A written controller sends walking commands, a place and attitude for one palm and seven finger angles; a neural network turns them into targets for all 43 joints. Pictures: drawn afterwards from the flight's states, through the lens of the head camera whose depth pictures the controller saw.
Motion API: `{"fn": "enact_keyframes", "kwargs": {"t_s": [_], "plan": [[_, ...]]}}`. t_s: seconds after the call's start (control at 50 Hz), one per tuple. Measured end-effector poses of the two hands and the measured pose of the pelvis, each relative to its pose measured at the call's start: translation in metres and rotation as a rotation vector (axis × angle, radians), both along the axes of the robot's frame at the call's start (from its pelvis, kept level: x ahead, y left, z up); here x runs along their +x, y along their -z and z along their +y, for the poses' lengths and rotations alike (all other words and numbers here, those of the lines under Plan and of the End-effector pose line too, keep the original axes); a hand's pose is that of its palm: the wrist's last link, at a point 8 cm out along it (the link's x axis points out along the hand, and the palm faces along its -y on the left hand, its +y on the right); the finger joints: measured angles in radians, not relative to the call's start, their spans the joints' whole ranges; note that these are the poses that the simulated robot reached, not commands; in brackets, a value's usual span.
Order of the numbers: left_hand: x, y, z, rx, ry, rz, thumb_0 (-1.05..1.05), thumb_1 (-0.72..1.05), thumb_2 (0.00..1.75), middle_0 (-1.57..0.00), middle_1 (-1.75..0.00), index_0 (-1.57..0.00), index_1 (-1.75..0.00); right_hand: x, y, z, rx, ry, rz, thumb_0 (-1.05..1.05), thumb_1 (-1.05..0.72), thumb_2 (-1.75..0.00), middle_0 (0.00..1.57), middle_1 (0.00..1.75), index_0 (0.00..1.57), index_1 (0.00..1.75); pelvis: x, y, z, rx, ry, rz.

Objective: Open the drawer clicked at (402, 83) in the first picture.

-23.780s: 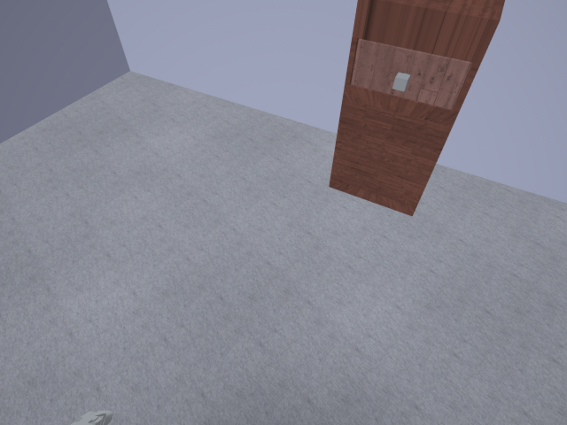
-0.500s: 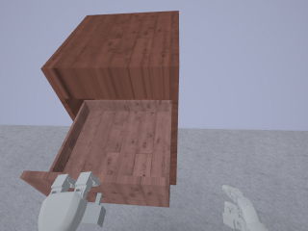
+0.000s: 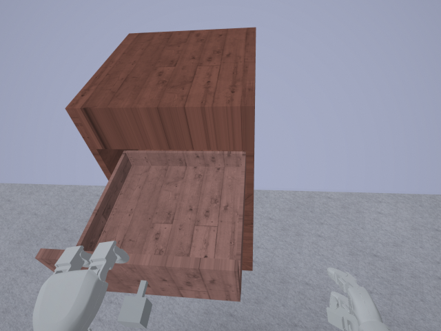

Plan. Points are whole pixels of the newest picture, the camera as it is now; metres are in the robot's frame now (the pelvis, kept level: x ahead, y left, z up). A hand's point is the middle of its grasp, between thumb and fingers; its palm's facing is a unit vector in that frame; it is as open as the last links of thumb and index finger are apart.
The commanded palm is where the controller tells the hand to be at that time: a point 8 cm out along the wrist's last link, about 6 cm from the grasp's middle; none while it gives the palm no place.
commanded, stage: lift the hand off the handle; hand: left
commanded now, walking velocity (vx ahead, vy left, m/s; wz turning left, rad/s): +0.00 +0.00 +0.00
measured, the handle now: (138, 301) +0.19 +0.20 -0.07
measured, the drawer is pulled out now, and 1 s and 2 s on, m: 0.30 0.30 0.30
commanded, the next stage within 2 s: draw the hand back to the body in 0.46 s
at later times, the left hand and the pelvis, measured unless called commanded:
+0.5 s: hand (87, 296) +0.15 +0.22 +0.08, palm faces +0.07 -0.18 -0.98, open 13.9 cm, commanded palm +0.12 +0.21 +0.14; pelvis +0.00 +0.02 +0.01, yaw +0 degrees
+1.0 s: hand (64, 283) +0.16 +0.25 +0.10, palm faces +0.07 -0.13 -0.99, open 13.9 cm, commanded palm +0.13 +0.24 +0.17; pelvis +0.00 +0.02 +0.02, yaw +0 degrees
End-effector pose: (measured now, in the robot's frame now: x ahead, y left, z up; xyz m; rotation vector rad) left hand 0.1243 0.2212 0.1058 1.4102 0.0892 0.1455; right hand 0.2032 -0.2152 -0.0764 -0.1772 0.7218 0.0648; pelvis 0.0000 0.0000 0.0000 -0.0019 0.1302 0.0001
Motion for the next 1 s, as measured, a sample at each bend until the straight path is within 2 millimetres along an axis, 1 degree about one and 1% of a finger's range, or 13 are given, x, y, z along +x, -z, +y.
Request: {"fn": "enact_keyframes", "kwargs": {"t_s": [0.08, 0.18, 0.26, 0.36, 0.46, 0.62, 0.78, 1.0], "plan": [[0.003, -0.005, -0.004, 0.004, 0.034, -0.005, 0.00, -0.49, 0.30, -0.32, -1.20, -0.32, -1.20, -0.001, -0.002, 0.003, 0.007, 0.001, 0.001, 0.02, -0.91, -0.90, 0.19, 0.30, 0.20, 0.30, 0.001, -0.002, 0.001, 0.001, 0.007, -0.003], [0.006, -0.013, 0.002, 0.020, 0.033, -0.016, 0.00, -0.49, 0.30, -0.32, -1.20, -0.32, -1.20, 0.000, -0.003, 0.008, 0.025, 0.004, 0.001, 0.02, -0.91, -0.90, 0.19, 0.30, 0.20, 0.30, 0.002, -0.004, 0.003, -0.001, 0.010, -0.010], [0.005, -0.020, 0.007, 0.010, 0.011, -0.018, 0.00, -0.49, 0.30, -0.32, -1.20, -0.32, -1.20, 0.001, -0.005, 0.013, 0.037, 0.002, -0.001, 0.02, -0.91, -0.90, 0.19, 0.30, 0.20, 0.30, 0.003, -0.006, 0.006, -0.004, 0.009, -0.017], [0.001, -0.025, 0.005, -0.013, 0.018, -0.014, 0.00, -0.49, 0.30, -0.31, -1.20, -0.32, -1.20, 0.004, -0.009, 0.019, 0.038, -0.011, -0.011, 0.02, -0.91, -0.90, 0.20, 0.30, 0.20, 0.30, 0.003, -0.008, 0.011, -0.007, 0.008, -0.024], [0.000, -0.028, 0.004, -0.015, 0.032, -0.022, 0.00, -0.49, 0.30, -0.31, -1.20, -0.32, -1.20, 0.007, -0.013, 0.026, 0.038, -0.030, -0.022, 0.02, -0.91, -0.90, 0.19, 0.30, 0.20, 0.30, 0.002, -0.008, 0.014, -0.010, 0.009, -0.029], [0.003, -0.025, 0.006, -0.023, 0.037, -0.025, 0.00, -0.49, 0.30, -0.32, -1.20, -0.32, -1.20, 0.008, -0.015, 0.036, 0.051, -0.038, -0.031, 0.02, -0.91, -0.90, 0.20, 0.30, 0.20, 0.30, 0.001, -0.008, 0.018, -0.013, 0.011, -0.030], [0.006, -0.040, 0.018, 0.004, 0.029, -0.051, 0.00, -0.49, 0.30, -0.32, -1.20, -0.32, -1.20, 0.005, -0.015, 0.041, 0.060, -0.030, -0.022, 0.02, -0.91, -0.90, 0.20, 0.30, 0.20, 0.30, 0.000, -0.010, 0.022, -0.017, 0.008, -0.046], [0.008, -0.051, 0.031, 0.020, 0.019, -0.021, 0.00, -0.49, 0.30, -0.32, -1.20, -0.32, -1.20, 0.003, -0.020, 0.042, 0.031, -0.029, -0.002, 0.02, -0.91, -0.90, 0.20, 0.30, 0.20, 0.30, -0.002, -0.018, 0.024, -0.020, -0.004, -0.072]]}}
